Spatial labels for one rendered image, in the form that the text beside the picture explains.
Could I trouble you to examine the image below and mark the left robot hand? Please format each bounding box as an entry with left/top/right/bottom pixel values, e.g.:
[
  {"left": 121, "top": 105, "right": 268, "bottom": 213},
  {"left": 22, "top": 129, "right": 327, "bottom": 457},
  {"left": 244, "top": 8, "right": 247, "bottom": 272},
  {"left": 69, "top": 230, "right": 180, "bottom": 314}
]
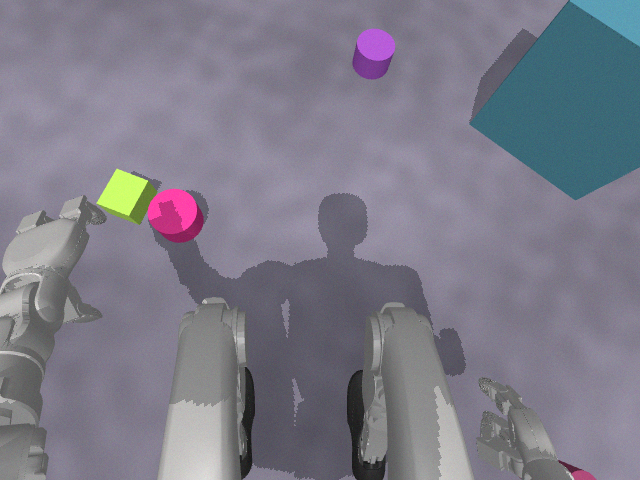
[{"left": 2, "top": 195, "right": 107, "bottom": 325}]

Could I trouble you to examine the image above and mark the right robot hand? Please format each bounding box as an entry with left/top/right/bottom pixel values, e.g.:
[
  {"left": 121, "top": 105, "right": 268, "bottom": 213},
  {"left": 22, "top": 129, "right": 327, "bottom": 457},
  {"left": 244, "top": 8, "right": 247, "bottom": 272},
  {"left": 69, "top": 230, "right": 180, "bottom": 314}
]
[{"left": 476, "top": 377, "right": 559, "bottom": 479}]

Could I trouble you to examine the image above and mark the left robot arm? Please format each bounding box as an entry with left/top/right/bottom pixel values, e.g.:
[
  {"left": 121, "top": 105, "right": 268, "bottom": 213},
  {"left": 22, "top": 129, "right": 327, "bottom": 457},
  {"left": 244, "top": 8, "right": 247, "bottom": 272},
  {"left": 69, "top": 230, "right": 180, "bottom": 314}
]
[{"left": 0, "top": 268, "right": 69, "bottom": 480}]

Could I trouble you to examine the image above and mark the right robot arm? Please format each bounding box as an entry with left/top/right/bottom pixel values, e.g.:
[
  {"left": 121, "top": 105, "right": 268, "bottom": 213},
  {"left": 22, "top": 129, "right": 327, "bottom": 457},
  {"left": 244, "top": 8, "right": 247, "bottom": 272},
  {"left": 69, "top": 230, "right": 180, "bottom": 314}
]
[{"left": 522, "top": 459, "right": 575, "bottom": 480}]

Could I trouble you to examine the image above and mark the right robot foot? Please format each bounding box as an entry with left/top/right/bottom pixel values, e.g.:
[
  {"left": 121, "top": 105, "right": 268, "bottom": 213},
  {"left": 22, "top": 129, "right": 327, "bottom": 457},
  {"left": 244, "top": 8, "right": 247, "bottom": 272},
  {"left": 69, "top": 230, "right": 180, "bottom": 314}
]
[{"left": 347, "top": 370, "right": 385, "bottom": 480}]

